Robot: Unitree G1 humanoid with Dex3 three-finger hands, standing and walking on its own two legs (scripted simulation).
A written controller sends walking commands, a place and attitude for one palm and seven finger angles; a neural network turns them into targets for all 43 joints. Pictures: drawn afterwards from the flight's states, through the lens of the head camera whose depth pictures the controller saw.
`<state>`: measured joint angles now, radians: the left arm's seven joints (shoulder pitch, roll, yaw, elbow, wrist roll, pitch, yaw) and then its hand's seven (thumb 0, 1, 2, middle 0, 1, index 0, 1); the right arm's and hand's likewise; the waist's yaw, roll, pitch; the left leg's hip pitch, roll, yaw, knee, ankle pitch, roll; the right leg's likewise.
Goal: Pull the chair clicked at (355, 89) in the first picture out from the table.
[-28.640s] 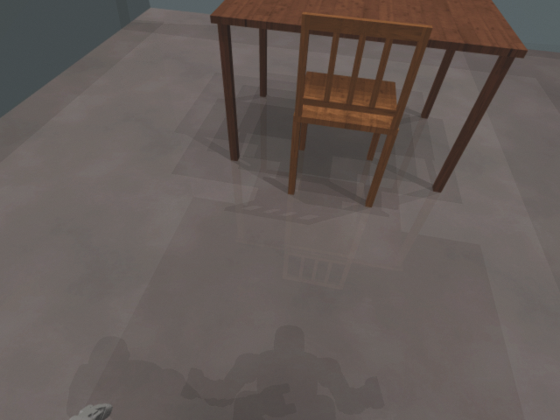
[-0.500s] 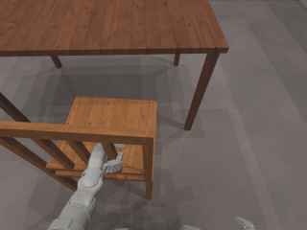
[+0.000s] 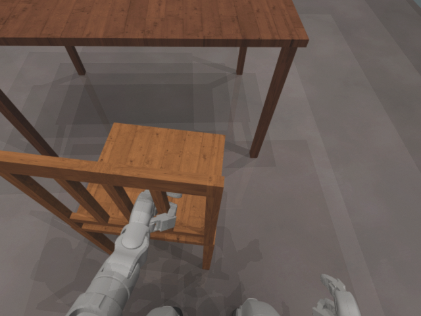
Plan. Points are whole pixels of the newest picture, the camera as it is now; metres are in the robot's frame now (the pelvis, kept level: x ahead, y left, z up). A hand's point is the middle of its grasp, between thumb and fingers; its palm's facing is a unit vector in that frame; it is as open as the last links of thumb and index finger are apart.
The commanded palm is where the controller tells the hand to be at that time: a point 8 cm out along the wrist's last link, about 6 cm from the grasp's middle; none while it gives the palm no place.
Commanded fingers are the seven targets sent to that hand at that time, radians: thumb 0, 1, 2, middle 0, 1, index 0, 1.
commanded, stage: step backward, pulling the chair out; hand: left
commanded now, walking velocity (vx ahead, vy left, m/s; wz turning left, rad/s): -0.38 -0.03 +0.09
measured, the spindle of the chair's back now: (125, 205) +0.34 +0.20 -0.09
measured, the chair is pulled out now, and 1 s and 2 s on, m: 0.36 0.64 0.66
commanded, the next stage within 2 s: stop walking, hand still on the chair in 0.58 s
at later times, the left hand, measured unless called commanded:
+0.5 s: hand (169, 289) +0.17 +0.08 -0.07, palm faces -0.11 -0.99 -0.13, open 5.4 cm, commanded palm +0.16 +0.13 -0.07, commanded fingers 0.00 0.90 0.90 -0.50 -1.45 -0.50 -1.45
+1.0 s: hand out of the picture +0.03 +0.07 -0.07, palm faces -0.13 -0.99 -0.11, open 5.4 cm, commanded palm +0.02 +0.12 -0.05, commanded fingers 0.00 0.90 0.90 -0.50 -1.45 -0.50 -1.45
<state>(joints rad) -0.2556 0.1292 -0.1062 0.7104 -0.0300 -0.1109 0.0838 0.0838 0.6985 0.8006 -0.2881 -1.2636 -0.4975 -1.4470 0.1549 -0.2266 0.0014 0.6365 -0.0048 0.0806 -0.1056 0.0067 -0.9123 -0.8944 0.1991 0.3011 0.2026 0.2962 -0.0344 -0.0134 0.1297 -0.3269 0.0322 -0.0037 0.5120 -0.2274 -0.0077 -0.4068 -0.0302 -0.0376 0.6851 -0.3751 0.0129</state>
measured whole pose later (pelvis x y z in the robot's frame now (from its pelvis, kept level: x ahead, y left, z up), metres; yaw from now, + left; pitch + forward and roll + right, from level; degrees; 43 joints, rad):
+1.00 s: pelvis -0.24 -0.01 +0.00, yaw +1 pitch -2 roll +0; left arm -0.15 0.08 -0.14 0.73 -0.03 -0.09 0.05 0.10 0.69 0.81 -0.33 -1.27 -0.50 -1.45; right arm 0.23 -0.22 0.04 0.68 0.02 0.00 -0.11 0.01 -0.91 -0.89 0.20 0.30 0.20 0.30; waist -0.04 0.02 0.10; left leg -0.23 0.00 -0.01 0.50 -0.23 0.01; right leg -0.29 -0.06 -0.04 0.49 -0.25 0.03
